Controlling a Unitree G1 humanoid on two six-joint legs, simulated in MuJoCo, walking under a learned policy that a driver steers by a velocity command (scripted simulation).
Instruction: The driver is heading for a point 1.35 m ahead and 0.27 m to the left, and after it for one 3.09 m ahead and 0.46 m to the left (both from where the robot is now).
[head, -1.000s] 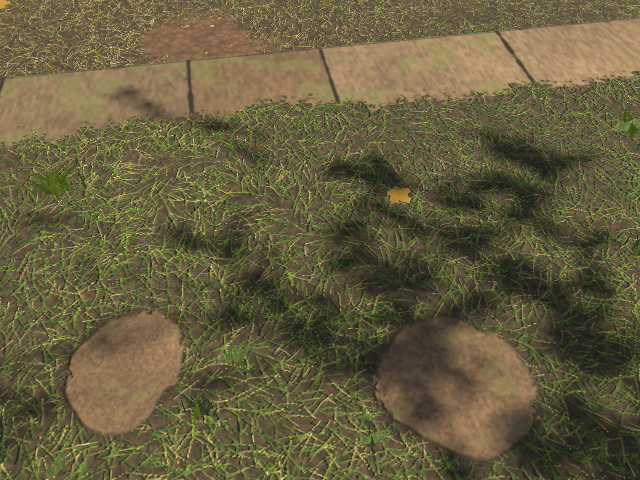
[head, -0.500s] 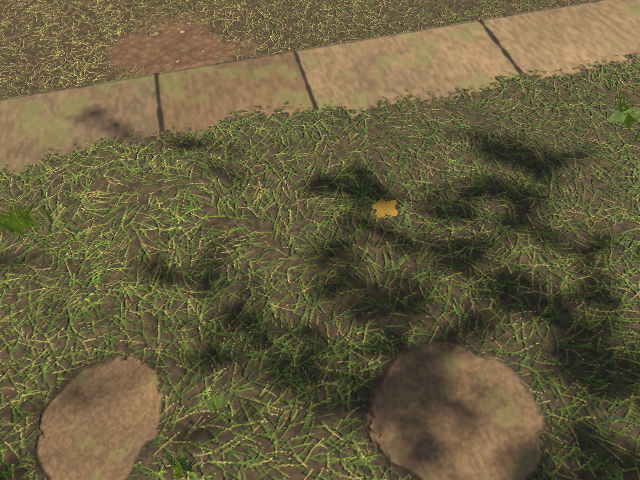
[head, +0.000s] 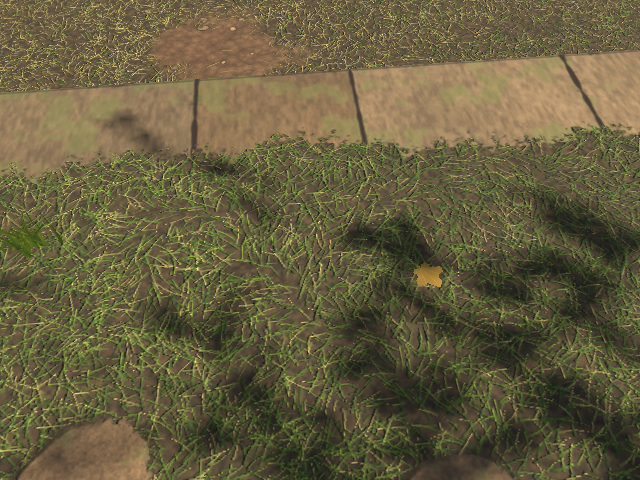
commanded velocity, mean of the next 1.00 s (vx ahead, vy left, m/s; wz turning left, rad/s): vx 0.50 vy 0.00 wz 0.37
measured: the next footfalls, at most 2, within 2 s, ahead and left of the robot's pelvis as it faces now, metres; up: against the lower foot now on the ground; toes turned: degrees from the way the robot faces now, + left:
right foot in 0.54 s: +0.50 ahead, -0.06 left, +0.00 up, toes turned +21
left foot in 1.06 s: +0.64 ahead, +0.22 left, +0.00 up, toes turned +27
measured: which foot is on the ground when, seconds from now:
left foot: down 0.00-0.54, up 0.56-1.00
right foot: up 0.00-0.52, down 0.54-1.00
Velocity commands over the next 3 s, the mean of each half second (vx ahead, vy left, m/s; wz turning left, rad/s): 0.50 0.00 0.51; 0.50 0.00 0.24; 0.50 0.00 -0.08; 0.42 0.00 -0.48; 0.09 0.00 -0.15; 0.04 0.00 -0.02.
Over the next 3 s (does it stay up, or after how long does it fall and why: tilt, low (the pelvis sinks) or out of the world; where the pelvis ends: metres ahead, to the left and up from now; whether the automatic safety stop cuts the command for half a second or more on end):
stays up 1.10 0.24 0.03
